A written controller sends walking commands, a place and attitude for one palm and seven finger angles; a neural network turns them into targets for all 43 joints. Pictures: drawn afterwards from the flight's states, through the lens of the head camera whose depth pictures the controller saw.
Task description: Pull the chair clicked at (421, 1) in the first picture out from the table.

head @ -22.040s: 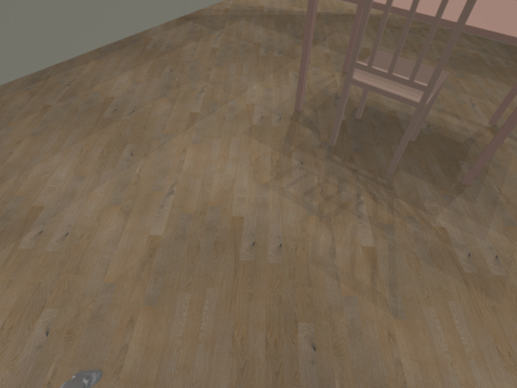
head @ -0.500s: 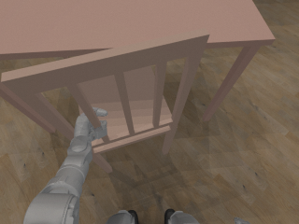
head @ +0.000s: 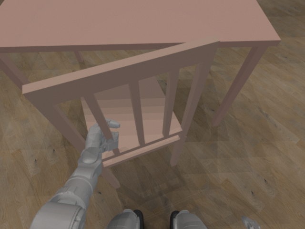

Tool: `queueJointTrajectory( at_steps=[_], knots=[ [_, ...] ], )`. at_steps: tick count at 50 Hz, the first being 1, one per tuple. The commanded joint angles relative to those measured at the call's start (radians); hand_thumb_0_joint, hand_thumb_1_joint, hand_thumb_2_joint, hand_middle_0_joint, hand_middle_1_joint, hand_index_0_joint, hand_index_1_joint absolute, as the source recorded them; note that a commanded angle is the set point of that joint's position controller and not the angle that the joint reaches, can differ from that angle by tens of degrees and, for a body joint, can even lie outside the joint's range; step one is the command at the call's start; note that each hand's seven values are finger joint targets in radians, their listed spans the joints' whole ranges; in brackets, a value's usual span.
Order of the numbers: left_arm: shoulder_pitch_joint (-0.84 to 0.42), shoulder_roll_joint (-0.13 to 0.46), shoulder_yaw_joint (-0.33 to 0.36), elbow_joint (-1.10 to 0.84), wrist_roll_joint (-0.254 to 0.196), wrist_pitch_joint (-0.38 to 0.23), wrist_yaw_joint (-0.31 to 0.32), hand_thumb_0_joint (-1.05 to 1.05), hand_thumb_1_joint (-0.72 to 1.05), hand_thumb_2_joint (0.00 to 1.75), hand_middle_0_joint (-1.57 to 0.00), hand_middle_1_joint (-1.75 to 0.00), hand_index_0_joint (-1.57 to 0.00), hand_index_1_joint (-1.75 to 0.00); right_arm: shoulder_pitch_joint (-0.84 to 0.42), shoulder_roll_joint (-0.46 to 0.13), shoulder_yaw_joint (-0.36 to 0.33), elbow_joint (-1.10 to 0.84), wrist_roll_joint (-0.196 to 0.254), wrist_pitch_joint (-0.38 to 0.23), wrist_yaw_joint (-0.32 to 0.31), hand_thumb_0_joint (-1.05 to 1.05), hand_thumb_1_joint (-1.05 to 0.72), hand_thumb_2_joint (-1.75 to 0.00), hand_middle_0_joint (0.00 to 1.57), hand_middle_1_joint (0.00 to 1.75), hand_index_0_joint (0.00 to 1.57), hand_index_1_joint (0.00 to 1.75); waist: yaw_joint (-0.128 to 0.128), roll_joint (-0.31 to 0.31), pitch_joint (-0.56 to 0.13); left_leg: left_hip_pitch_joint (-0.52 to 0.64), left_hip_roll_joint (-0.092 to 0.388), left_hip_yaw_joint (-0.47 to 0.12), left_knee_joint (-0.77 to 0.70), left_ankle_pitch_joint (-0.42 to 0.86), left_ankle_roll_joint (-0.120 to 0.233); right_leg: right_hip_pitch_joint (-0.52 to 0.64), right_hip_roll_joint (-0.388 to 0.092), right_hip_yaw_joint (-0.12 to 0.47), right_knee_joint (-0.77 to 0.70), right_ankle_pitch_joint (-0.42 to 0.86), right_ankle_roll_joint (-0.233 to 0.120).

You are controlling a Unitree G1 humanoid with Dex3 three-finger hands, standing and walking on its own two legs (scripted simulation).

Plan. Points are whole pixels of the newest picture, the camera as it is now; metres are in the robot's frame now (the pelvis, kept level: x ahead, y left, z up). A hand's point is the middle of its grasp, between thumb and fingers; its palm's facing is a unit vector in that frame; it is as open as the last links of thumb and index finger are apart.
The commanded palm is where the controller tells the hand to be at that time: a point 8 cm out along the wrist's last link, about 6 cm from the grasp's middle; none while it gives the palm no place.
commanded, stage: step backward, pulling the chair out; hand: left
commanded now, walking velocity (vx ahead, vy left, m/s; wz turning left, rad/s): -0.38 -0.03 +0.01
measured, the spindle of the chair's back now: (138, 119) +0.42 +0.05 -0.03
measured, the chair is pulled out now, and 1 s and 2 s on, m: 0.18 0.22 0.23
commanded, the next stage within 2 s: none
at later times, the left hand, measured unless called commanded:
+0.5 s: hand (114, 144) +0.35 +0.12 -0.06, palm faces +0.06 -0.99 -0.15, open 5.3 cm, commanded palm +0.35 +0.17 -0.06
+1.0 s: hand (113, 155) +0.32 +0.12 -0.06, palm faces +0.00 -0.99 -0.17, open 5.3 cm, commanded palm +0.31 +0.17 -0.06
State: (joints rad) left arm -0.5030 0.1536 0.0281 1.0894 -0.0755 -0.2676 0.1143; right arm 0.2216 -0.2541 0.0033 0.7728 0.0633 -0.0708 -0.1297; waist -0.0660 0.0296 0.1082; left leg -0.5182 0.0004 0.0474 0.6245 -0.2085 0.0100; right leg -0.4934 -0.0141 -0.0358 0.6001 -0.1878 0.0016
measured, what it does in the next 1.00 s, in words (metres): steps on the spot: left foot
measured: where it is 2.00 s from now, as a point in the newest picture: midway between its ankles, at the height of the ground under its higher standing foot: outside the picture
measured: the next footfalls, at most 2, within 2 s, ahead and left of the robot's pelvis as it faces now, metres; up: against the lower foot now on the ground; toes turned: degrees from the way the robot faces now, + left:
left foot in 0.56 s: -0.02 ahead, +0.16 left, +0.00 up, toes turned +2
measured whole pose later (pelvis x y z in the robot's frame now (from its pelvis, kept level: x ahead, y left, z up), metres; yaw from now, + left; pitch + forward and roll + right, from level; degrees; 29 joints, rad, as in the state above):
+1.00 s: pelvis -0.06 +0.01 +0.00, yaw +0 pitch +5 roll +2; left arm -0.55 0.15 0.06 1.08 -0.05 -0.24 0.11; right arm 0.21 -0.23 0.00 0.78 0.04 -0.05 -0.12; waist -0.08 0.00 0.13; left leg -0.41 0.03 0.02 0.65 -0.33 -0.04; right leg -0.58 -0.08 -0.02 0.56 -0.06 0.02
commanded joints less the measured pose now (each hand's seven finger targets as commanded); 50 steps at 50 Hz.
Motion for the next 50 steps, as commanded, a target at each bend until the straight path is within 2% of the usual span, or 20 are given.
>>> queueJointTrajectory(
  at_steps=[1,4,5,9,13,15,17,19,21,24,26,28,30,32,35,39,42,44,48,50],
  knots=[
    [-0.365,0.217,-0.006,-0.199,0.044,-0.071,0.012,0.0,0.9,0.9,-0.5,-1.45,-0.5,-1.45,0.045,-0.152,-0.047,-0.069,-0.001,-0.04,-0.016,0.0,-0.9,-0.9,0.2,0.3,0.2,0.3,0.013,-0.052,-0.447,0.26,0.111,-0.135,-0.09,-0.005,-0.004,0.088,-0.121,0.117,-0.124,-0.076,-0.02],
    [-0.375,0.193,-0.007,-0.211,0.042,-0.062,0.007,0.0,0.9,0.9,-0.5,-1.45,-0.5,-1.45,0.018,-0.153,-0.039,-0.081,-0.015,-0.035,-0.017,0.0,-0.9,-0.9,0.2,0.3,0.2,0.3,0.028,0.124,-0.421,0.217,0.233,-0.287,-0.233,-0.046,0.052,0.068,-0.027,0.054,0.09,-0.176,-0.002],
    [-0.391,0.178,-0.013,-0.22,0.041,-0.058,0.005,0.0,0.9,0.9,-0.5,-1.45,-0.5,-1.45,0.015,-0.145,-0.038,-0.081,-0.021,-0.034,-0.016,0.0,-0.9,-0.9,0.2,0.3,0.2,0.3,0.031,0.139,-0.423,0.235,0.259,-0.317,-0.23,0.011,0.066,0.061,-0.021,0.058,0.135,-0.173,-0.007],
    [-0.395,0.205,0.014,-0.218,0.048,-0.051,0.002,0.0,0.9,0.9,-0.5,-1.45,-0.5,-1.45,0.034,-0.135,-0.043,-0.066,-0.031,-0.039,-0.014,0.0,-0.9,-0.9,0.2,0.3,0.2,0.3,0.026,0.132,-0.469,0.298,0.251,-0.246,-0.126,0.268,0.063,0.117,-0.032,0.069,0.091,-0.053,-0.004],
    [-0.379,0.239,0.037,-0.204,0.047,-0.033,0.002,0.0,0.9,0.9,-0.5,-1.45,-0.5,-1.45,0.002,-0.138,-0.045,-0.088,-0.022,-0.043,-0.017,0.0,-0.9,-0.9,0.2,0.3,0.2,0.3,0.043,0.093,-0.367,0.007,0.212,-0.222,-0.153,-0.142,0.047,0.232,-0.069,0.122,0.065,-0.158,-0.036],
    [-0.368,0.244,0.03,-0.208,0.045,-0.033,0.005,0.0,0.9,0.9,-0.5,-1.45,-0.5,-1.45,0.023,-0.127,-0.046,-0.093,-0.017,-0.052,-0.013,0.0,-0.9,-0.9,0.2,0.3,0.2,0.3,0.033,-0.039,-0.372,0.009,0.117,-0.151,-0.02,-0.278,0.009,0.183,-0.167,0.259,-0.069,-0.228,-0.076],
    [-0.337,0.259,0.032,-0.176,0.047,-0.031,0.016,0.0,0.9,0.9,-0.5,-1.45,-0.5,-1.45,0.053,-0.124,-0.052,-0.072,-0.014,-0.056,-0.005,0.0,-0.9,-0.9,0.2,0.3,0.2,0.3,0.027,-0.161,-0.409,0.114,-0.002,-0.088,0.238,-0.285,-0.049,0.117,-0.352,0.442,-0.295,-0.252,-0.147],
    [-0.317,0.262,0.043,-0.175,0.052,-0.013,0.016,0.0,0.9,0.9,-0.5,-1.45,-0.5,-1.45,0.033,-0.124,-0.048,-0.062,-0.019,-0.056,0.007,0.0,-0.9,-0.9,0.2,0.3,0.2,0.3,0.043,-0.154,-0.435,0.041,-0.018,-0.139,0.386,-0.333,-0.055,0.26,-0.414,0.437,-0.257,0.141,-0.206],
    [-0.363,0.251,0.05,-0.212,0.05,0.0,0.01,0.0,0.9,0.9,-0.5,-1.45,-0.5,-1.45,0.027,-0.119,-0.038,-0.056,-0.018,-0.055,0.012,0.0,-0.9,-0.9,0.2,0.3,0.2,0.3,0.03,-0.153,-0.467,0.054,0.009,-0.171,0.335,-0.342,-0.055,0.349,-0.397,0.318,-0.157,0.437,-0.183],
    [-0.353,0.219,0.033,-0.203,0.045,0.029,0.007,0.0,0.9,0.9,-0.5,-1.45,-0.5,-1.45,0.037,-0.13,-0.03,-0.034,-0.02,-0.034,0.0,0.0,-0.9,-0.9,0.2,0.3,0.2,0.3,0.017,-0.129,-0.473,0.147,0.016,-0.122,0.03,-0.224,-0.061,0.393,-0.322,0.191,-0.091,0.624,-0.109],
    [-0.379,0.182,-0.005,-0.24,0.037,0.041,-0.001,0.0,0.9,0.9,-0.5,-1.45,-0.5,-1.45,0.048,-0.144,-0.042,-0.041,-0.015,-0.024,-0.011,0.0,-0.9,-0.9,0.2,0.3,0.2,0.3,0.009,-0.088,-0.508,0.242,0.076,-0.103,-0.167,0.111,-0.042,0.377,-0.237,0.121,-0.021,0.573,-0.04],
    [-0.387,0.139,-0.03,-0.238,0.034,0.036,-0.011,0.0,0.9,0.9,-0.5,-1.45,-0.5,-1.45,0.058,-0.162,-0.066,-0.069,-0.01,-0.011,-0.011,0.0,-0.9,-0.9,0.2,0.3,0.2,0.3,0.02,-0.043,-0.502,0.323,0.159,-0.113,-0.133,0.332,-0.016,0.293,-0.124,0.057,-0.031,0.396,0.012],
    [-0.468,0.1,-0.062,-0.316,0.051,0.013,-0.021,0.0,0.9,0.9,-0.5,-1.45,-0.5,-1.45,0.019,-0.13,-0.055,-0.104,-0.036,0.005,-0.011,0.0,-0.9,-0.9,0.2,0.3,0.2,0.3,0.009,0.139,-0.515,0.316,0.188,-0.128,-0.123,0.458,-0.013,0.287,-0.101,0.022,0.058,0.386,0.021],
    [-0.412,0.116,-0.026,-0.291,0.062,0.007,-0.019,0.0,0.9,0.9,-0.5,-1.45,-0.5,-1.45,0.022,-0.129,-0.066,-0.118,-0.039,0.019,-0.003,0.0,-0.9,-0.9,0.2,0.3,0.2,0.3,0.016,0.156,-0.504,0.288,0.209,-0.137,-0.105,0.514,-0.012,0.274,-0.079,0.022,0.104,0.288,0.007],
    [-0.4,0.122,-0.017,-0.309,0.066,-0.008,-0.021,0.0,0.9,0.9,-0.5,-1.45,-0.5,-1.45,0.018,-0.119,-0.068,-0.134,-0.044,0.03,0.007,0.0,-0.9,-0.9,0.2,0.3,0.2,0.3,0.018,0.15,-0.472,0.237,0.23,-0.135,-0.09,0.458,-0.004,0.285,-0.078,0.032,0.108,0.257,-0.004],
    [-0.379,0.168,0.01,-0.262,0.064,-0.012,-0.02,0.0,0.9,0.9,-0.5,-1.45,-0.5,-1.45,0.044,-0.125,-0.074,-0.113,-0.034,0.032,0.001,0.0,-0.9,-0.9,0.2,0.3,0.2,0.3,0.007,0.001,-0.471,0.155,0.155,-0.094,0.0,0.19,-0.042,0.302,-0.151,0.094,0.034,0.453,-0.042],
    [-0.368,0.197,0.027,-0.232,0.065,-0.023,-0.016,0.0,0.9,0.9,-0.5,-1.45,-0.5,-1.45,0.054,-0.112,-0.069,-0.093,-0.028,0.017,-0.001,0.0,-0.9,-0.9,0.2,0.3,0.2,0.3,0.008,-0.097,-0.49,0.171,0.068,-0.06,0.043,-0.139,-0.045,0.244,-0.213,0.159,-0.121,0.223,-0.048],
    [-0.351,0.215,0.034,-0.206,0.06,-0.022,-0.011,0.0,0.9,0.9,-0.5,-1.45,-0.5,-1.45,0.064,-0.116,-0.062,-0.076,-0.022,0.004,-0.002,0.0,-0.9,-0.9,0.2,0.3,0.2,0.3,0.013,-0.122,-0.473,0.188,0.044,-0.051,0.019,-0.24,-0.037,0.217,-0.225,0.163,-0.196,0.05,-0.043],
    [-0.35,0.212,0.036,-0.199,0.062,-0.037,-0.005,0.0,0.9,0.9,-0.5,-1.45,-0.5,-1.45,0.045,-0.131,-0.055,-0.076,-0.024,-0.015,-0.007,0.0,-0.9,-0.9,0.2,0.3,0.2,0.3,0.022,-0.065,-0.446,0.193,0.086,-0.078,-0.096,-0.158,-0.013,0.204,-0.158,0.107,-0.18,-0.059,0.003],
    [-0.368,0.185,0.02,-0.219,0.068,-0.046,-0.005,0.0,0.9,0.9,-0.5,-1.45,-0.5,-1.45,0.038,-0.128,-0.054,-0.091,-0.024,-0.017,-0.008,0.0,-0.9,-0.9,0.2,0.3,0.2,0.3,0.026,-0.002,-0.454,0.166,0.123,-0.089,-0.137,-0.07,-0.005,0.237,-0.119,0.081,-0.104,-0.016,0.019]
  ],
)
